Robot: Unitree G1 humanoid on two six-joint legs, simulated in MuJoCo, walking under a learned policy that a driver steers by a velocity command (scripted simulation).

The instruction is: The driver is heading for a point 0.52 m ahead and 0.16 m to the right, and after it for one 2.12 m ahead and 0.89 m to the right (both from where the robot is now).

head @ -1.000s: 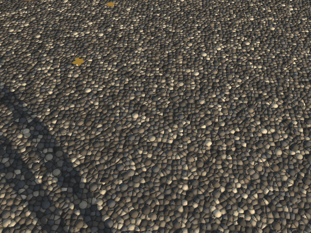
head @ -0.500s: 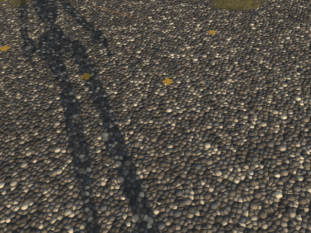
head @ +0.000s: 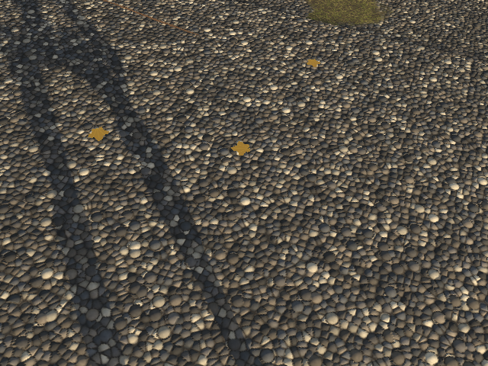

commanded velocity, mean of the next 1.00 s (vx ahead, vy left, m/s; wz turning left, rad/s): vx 0.37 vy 0.00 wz -0.39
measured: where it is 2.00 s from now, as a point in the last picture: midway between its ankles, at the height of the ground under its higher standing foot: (258, 363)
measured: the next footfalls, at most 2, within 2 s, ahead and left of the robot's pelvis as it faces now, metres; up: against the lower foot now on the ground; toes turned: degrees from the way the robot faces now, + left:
right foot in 0.18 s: +0.31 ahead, -0.13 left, +0.00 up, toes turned -3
left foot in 0.68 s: +0.59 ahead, +0.04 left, +0.00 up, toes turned -20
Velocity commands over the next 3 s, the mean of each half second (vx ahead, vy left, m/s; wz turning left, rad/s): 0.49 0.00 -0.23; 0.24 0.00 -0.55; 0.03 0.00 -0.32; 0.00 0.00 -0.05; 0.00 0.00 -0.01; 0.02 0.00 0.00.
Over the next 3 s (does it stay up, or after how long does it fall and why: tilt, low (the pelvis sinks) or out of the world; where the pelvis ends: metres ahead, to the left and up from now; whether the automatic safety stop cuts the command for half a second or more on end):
stays up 0.50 -0.07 -0.01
